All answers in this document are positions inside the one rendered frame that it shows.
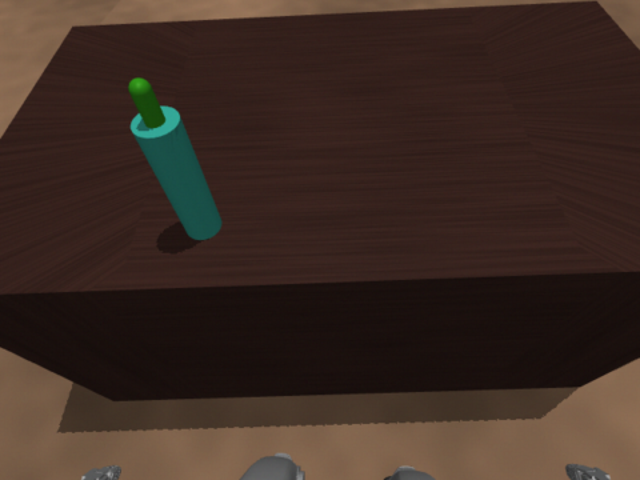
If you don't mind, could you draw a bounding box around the bottle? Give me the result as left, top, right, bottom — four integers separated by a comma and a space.
128, 78, 222, 240

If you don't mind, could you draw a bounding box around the right robot hand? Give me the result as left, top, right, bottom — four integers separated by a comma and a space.
565, 464, 611, 480

